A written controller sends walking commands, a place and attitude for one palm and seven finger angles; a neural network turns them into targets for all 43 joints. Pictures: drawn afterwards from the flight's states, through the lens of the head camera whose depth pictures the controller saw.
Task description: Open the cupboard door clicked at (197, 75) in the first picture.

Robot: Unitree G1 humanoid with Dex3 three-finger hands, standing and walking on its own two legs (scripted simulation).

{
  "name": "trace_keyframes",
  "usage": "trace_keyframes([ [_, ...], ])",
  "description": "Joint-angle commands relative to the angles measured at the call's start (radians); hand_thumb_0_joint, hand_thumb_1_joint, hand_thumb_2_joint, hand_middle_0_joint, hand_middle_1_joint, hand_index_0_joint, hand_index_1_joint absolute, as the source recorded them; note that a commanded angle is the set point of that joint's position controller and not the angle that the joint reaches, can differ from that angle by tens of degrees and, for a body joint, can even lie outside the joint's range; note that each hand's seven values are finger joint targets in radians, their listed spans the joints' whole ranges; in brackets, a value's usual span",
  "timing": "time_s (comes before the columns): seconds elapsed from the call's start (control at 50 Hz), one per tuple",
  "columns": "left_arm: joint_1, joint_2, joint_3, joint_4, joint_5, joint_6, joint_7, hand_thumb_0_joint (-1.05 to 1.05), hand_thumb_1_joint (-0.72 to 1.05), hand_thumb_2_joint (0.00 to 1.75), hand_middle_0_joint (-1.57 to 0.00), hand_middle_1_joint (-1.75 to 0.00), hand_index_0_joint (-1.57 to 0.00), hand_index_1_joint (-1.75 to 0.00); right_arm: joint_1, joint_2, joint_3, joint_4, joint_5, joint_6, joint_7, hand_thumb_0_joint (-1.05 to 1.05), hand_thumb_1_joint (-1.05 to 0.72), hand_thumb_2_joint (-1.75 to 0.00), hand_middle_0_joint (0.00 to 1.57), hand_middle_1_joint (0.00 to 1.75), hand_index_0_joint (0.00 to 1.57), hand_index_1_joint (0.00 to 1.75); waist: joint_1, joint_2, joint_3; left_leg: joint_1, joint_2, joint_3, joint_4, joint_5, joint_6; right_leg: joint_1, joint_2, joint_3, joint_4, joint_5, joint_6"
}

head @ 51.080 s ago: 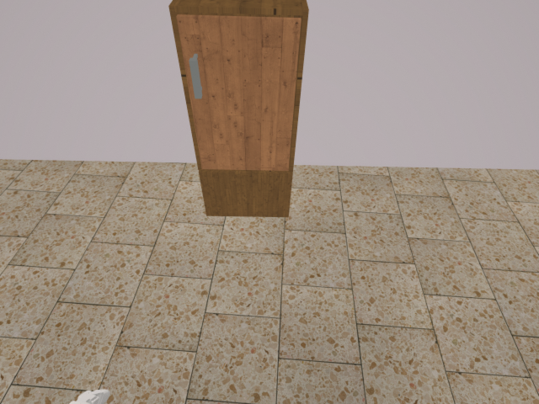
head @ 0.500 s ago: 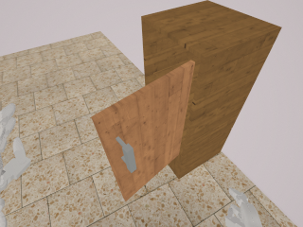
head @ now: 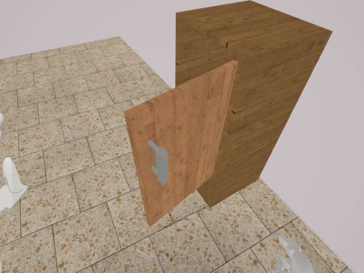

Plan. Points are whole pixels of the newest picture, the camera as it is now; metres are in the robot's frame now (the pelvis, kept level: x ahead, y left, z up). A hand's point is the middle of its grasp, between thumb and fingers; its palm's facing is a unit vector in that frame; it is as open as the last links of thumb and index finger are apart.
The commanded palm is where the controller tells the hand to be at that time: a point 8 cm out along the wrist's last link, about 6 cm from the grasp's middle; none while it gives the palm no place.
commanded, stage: step back with the hand held close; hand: left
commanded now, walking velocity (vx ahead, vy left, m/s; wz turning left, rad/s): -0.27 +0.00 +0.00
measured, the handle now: (157, 162) +0.39 +0.09 +0.00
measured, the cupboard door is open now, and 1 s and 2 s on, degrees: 100 100 100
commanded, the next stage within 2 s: stop stepping back and stand still in 0.50 s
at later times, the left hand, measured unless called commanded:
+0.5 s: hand (34, 217) +0.16 +0.22 +0.18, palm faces +0.34 -0.85 -0.40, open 7.4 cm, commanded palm +0.08 +0.27 +0.20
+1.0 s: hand out of the picture +0.03 +0.19 +0.18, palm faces +0.33 -0.83 -0.45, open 7.4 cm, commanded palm -0.03 +0.25 +0.20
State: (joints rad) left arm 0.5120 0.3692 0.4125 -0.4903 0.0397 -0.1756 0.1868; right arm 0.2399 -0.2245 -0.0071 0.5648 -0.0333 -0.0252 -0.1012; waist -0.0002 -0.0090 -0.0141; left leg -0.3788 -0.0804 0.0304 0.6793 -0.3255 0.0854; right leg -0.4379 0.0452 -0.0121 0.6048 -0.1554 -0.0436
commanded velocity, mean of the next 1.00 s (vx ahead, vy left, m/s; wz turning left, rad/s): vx -0.13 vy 0.02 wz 0.00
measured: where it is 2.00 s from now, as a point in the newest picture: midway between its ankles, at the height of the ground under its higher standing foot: outside the picture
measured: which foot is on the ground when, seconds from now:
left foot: down 0.00-0.58, up 0.60-0.72, down 0.74-1.00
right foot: down 0.00-0.16, up 0.18-0.50, down 0.52-1.00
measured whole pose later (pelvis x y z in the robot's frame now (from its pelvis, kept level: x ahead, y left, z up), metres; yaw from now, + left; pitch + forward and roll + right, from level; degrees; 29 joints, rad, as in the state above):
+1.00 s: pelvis -0.19 -0.05 +0.01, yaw -2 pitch +0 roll +0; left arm 0.56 0.42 0.39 -0.52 -0.03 -0.17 0.15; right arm 0.24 -0.19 0.03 0.61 -0.01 -0.11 -0.08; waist -0.04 -0.04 -0.02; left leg -0.36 -0.04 0.02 0.51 -0.20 0.03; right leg -0.21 0.03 -0.03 0.54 -0.33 -0.04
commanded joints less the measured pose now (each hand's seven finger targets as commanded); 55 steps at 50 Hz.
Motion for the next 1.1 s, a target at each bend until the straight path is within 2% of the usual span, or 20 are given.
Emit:
trace_keyframes([
  [0.0, -0.100, 0.207, 0.126, -0.238, -0.017, -0.064, 0.033, 0.00, 0.90, 0.90, -0.20, -0.30, -0.20, -0.30, -0.066, -0.145, -0.058, -0.142, -0.007, -0.041, -0.011, 0.00, -0.90, -0.90, 0.20, 0.30, 0.20, 0.30, -0.034, -0.078, -0.036, -0.087, 0.108, -0.180, -0.008, -0.261, -0.019, 0.004, -0.238, 0.346, -0.238, -0.338, -0.074],
  [0.08, -0.057, 0.238, 0.145, -0.271, -0.047, -0.101, 0.025, 0.00, 0.90, 0.90, -0.20, -0.30, -0.20, -0.30, -0.092, -0.128, -0.035, -0.150, 0.025, -0.065, 0.005, 0.00, -0.90, -0.90, 0.20, 0.30, 0.20, 0.30, -0.027, 0.012, -0.063, -0.042, 0.145, -0.186, -0.131, -0.203, -0.002, 0.001, -0.197, 0.237, -0.147, -0.239, -0.035],
  [0.14, -0.069, 0.229, 0.177, -0.305, -0.023, -0.121, 0.025, 0.00, 0.90, 0.90, -0.20, -0.30, -0.20, -0.30, -0.113, -0.130, -0.036, -0.148, 0.006, -0.091, -0.001, 0.00, -0.90, -0.90, 0.20, 0.30, 0.20, 0.30, -0.013, 0.288, -0.028, -0.413, 0.399, -0.461, -0.512, -0.369, 0.093, 0.288, 0.014, 0.073, 0.352, -0.156, 0.049],
  [0.18, -0.085, 0.240, 0.191, -0.281, -0.026, -0.122, 0.017, 0.00, 0.90, 0.90, -0.20, -0.30, -0.20, -0.30, -0.096, -0.120, -0.052, -0.119, -0.002, -0.107, 0.006, 0.00, -0.90, -0.90, 0.20, 0.30, 0.20, 0.30, -0.016, 0.191, -0.040, -0.367, 0.446, -0.429, -0.521, -0.282, 0.113, 0.238, 0.023, 0.108, 0.550, -0.253, 0.051],
  [0.24, -0.052, 0.202, 0.155, -0.210, -0.049, -0.112, 0.004, 0.00, 0.90, 0.90, -0.20, -0.30, -0.20, -0.30, -0.098, -0.109, -0.053, -0.094, 0.008, -0.131, 0.017, 0.00, -0.90, -0.90, 0.20, 0.30, 0.20, 0.30, -0.005, 0.078, -0.033, -0.116, 0.383, -0.321, -0.416, -0.010, 0.086, 0.098, -0.002, 0.080, 0.373, -0.308, 0.054],
  [0.32, -0.063, 0.146, 0.054, -0.223, -0.066, -0.104, -0.015, 0.00, 0.90, 0.90, -0.20, -0.30, -0.20, -0.30, -0.095, -0.115, -0.045, -0.062, 0.011, -0.152, 0.029, 0.00, -0.90, -0.90, 0.20, 0.30, 0.20, 0.30, -0.010, 0.174, -0.089, 0.164, 0.338, -0.270, -0.444, 0.136, 0.019, 0.069, 0.009, 0.011, 0.072, -0.353, 0.053],
  [0.44, -0.041, 0.249, 0.120, -0.337, -0.096, -0.122, -0.040, 0.00, 0.90, 0.90, -0.20, -0.30, -0.20, -0.30, -0.134, -0.119, -0.045, -0.055, 0.009, -0.152, 0.048, 0.00, -0.90, -0.90, 0.20, 0.30, 0.20, 0.30, 0.024, 0.223, -0.306, 0.425, 0.289, -0.161, -0.342, 0.626, -0.035, 0.174, 0.014, -0.012, -0.213, -0.165, 0.032],
  [0.5, 0.082, 0.330, 0.220, -0.364, -0.122, -0.133, -0.052, 0.00, 0.90, 0.90, -0.20, -0.30, -0.20, -0.30, -0.170, -0.105, -0.037, -0.098, 0.007, -0.118, 0.052, 0.00, -0.90, -0.90, 0.20, 0.30, 0.20, 0.30, 0.035, 0.139, -0.322, 0.336, 0.223, -0.071, -0.259, 0.503, -0.056, 0.228, -0.053, 0.022, -0.275, 0.070, 0.010],
  [0.54, 0.074, 0.356, 0.259, -0.361, -0.137, -0.140, -0.051, 0.00, 0.90, 0.90, -0.20, -0.30, -0.20, -0.30, -0.199, -0.076, -0.021, -0.124, 0.024, -0.094, 0.046, 0.00, -0.90, -0.90, 0.20, 0.30, 0.20, 0.30, 0.027, -0.040, -0.274, 0.269, 0.131, 0.036, -0.109, 0.259, -0.089, 0.153, -0.205, 0.112, -0.305, 0.293, -0.004],
  [0.58, 0.115, 0.350, 0.270, -0.310, -0.134, -0.132, -0.046, 0.00, 0.90, 0.90, -0.20, -0.30, -0.20, -0.30, -0.215, -0.084, -0.025, -0.136, 0.059, -0.096, 0.030, 0.00, -0.90, -0.90, 0.20, 0.30, 0.20, 0.30, 0.037, -0.163, -0.196, 0.056, 0.053, 0.006, 0.146, -0.034, -0.093, 0.158, -0.302, 0.158, -0.284, 0.531, -0.007],
  [0.62, 0.172, 0.331, 0.269, -0.260, -0.119, -0.097, -0.039, 0.00, 0.90, 0.90, -0.20, -0.30, -0.20, -0.30, -0.182, -0.060, -0.015, -0.134, 0.049, -0.080, 0.024, 0.00, -0.90, -0.90, 0.20, 0.30, 0.20, 0.30, 0.018, -0.132, -0.162, -0.095, 0.084, -0.031, 0.206, -0.049, -0.088, 0.246, -0.312, 0.151, -0.209, 0.593, -0.059],
  [0.7, 0.023, 0.232, 0.137, -0.184, -0.113, -0.059, -0.023, 0.00, 0.90, 0.90, -0.20, -0.30, -0.20, -0.30, -0.135, -0.112, -0.012, -0.086, 0.043, -0.090, 0.004, 0.00, -0.90, -0.90, 0.20, 0.30, 0.20, 0.30, -0.043, 0.030, -0.066, 0.155, 0.099, -0.009, -0.146, 0.261, -0.070, 0.142, -0.230, 0.068, -0.139, 0.438, 0.010],
  [0.78, -0.014, 0.237, 0.101, -0.153, -0.087, -0.049, -0.011, 0.00, 0.90, 0.90, -0.20, -0.30, -0.20, -0.30, -0.072, -0.151, -0.030, -0.103, 0.054, -0.122, 0.001, 0.00, -0.90, -0.90, 0.20, 0.30, 0.20, 0.30, -0.009, 0.104, -0.128, 0.299, 0.256, -0.203, -0.227, 0.674, 0.002, 0.104, -0.055, 0.029, -0.054, -0.010, 0.081],
  [0.82, -0.047, 0.244, 0.090, -0.251, -0.083, -0.064, -0.020, 0.00, 0.90, 0.90, -0.20, -0.30, -0.20, -0.30, -0.092, -0.135, -0.022, -0.103, 0.034, -0.136, 0.007, 0.00, -0.90, -0.90, 0.20, 0.30, 0.20, 0.30, -0.010, 0.187, -0.148, 0.266, 0.258, -0.249, -0.313, 0.558, -0.012, 0.140, -0.041, 0.005, -0.004, -0.214, 0.060],
  [0.86, -0.057, 0.238, 0.095, -0.292, -0.077, -0.068, -0.018, 0.00, 0.90, 0.90, -0.20, -0.30, -0.20, -0.30, -0.113, -0.135, -0.022, -0.108, 0.031, -0.152, 0.009, 0.00, -0.90, -0.90, 0.20, 0.30, 0.20, 0.30, -0.002, 0.160, -0.106, 0.105, 0.272, -0.278, -0.431, 0.117, 0.000, 0.234, -0.033, 0.012, 0.005, -0.273, 0.052],
  [0.9, -0.021, 0.285, 0.155, -0.323, -0.071, -0.067, -0.011, 0.00, 0.90, 0.90, -0.20, -0.30, -0.20, -0.30, -0.135, -0.134, -0.018, -0.120, 0.025, -0.153, 0.010, 0.00, -0.90, -0.90, 0.20, 0.30, 0.20, 0.30, 0.007, 0.162, -0.066, -0.059, 0.234, -0.231, -0.484, -0.201, -0.022, 0.349, -0.041, -0.009, -0.085, -0.220, 0.032],
  [0.94, 0.045, 0.268, 0.165, -0.281, -0.070, -0.068, -0.011, 0.00, 0.90, 0.90, -0.20, -0.30, -0.20, -0.30, -0.137, -0.117, -0.022, -0.125, 0.023, -0.140, 0.015, 0.00, -0.90, -0.90, 0.20, 0.30, 0.20, 0.30, 0.001, 0.091, -0.048, -0.094, 0.153, -0.140, -0.366, -0.246, -0.063, 0.331, -0.076, 0.043, -0.200, -0.329, -0.006],
  [0.98, 0.060, 0.278, 0.180, -0.241, -0.076, -0.071, -0.011, 0.00, 0.90, 0.90, -0.20, -0.30, -0.20, -0.30, -0.121, -0.107, -0.043, -0.102, 0.021, -0.112, 0.014, 0.00, -0.90, -0.90, 0.20, 0.30, 0.20, 0.30, -0.001, -0.152, -0.012, -0.031, 0.054, -0.037, 0.149, -0.108, -0.102, 0.051, -0.309, 0.415, -0.452, -0.734, -0.146],
  [1.0, 0.029, 0.280, 0.188, -0.218, -0.081, -0.069, -0.005, 0.00, 0.90, 0.90, -0.20, -0.30, -0.20, -0.30, -0.131, -0.116, -0.048, -0.085, 0.021, -0.100, 0.016, 0.00, -0.90, -0.90, 0.20, 0.30, 0.20, 0.30, 0.006, -0.207, 0.036, -0.123, 0.064, -0.053, 0.389, -0.105, -0.103, -0.011, -0.421, 0.542, -0.513, -0.745, -0.207],
  [1.08, -0.071, 0.226, 0.132, -0.100, -0.066, -0.091, -0.014, 0.00, 0.90, 0.90, -0.20, -0.30, -0.20, -0.30, -0.082, -0.078, -0.017, -0.057, 0.018, -0.115, 0.015, 0.00, -0.90, -0.90, 0.20, 0.30, 0.20, 0.30, -0.035, -0.057, 0.012, -0.082, 0.157, -0.033, 0.189, -0.011, -0.073, 0.042, -0.307, 0.224, -0.376, -0.425, -0.117],
])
